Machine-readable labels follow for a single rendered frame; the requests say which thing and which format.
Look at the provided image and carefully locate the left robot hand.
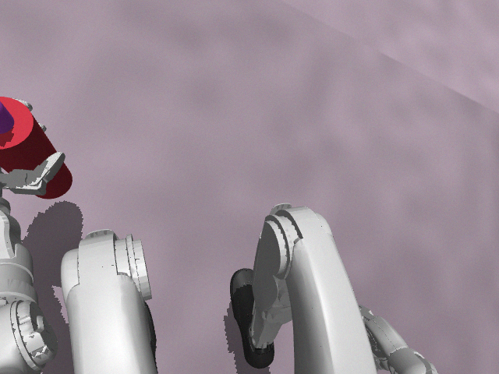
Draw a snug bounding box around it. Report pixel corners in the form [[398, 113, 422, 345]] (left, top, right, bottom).
[[0, 98, 65, 197]]

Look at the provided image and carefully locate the right robot hand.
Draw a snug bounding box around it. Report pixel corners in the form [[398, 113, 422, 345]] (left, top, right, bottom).
[[359, 305, 409, 372]]

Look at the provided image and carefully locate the left robot arm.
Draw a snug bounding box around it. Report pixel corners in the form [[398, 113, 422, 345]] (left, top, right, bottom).
[[0, 197, 58, 374]]

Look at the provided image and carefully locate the left robot foot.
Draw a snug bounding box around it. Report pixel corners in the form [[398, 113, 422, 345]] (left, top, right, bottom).
[[145, 302, 157, 369]]

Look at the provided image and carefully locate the right robot arm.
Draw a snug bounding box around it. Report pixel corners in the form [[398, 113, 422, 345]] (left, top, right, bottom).
[[388, 348, 438, 374]]

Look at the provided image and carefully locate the bottle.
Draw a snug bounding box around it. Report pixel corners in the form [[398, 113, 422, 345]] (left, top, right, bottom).
[[0, 97, 73, 199]]

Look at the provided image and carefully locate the right robot foot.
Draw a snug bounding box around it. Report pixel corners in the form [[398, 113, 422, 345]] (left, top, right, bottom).
[[230, 269, 274, 369]]

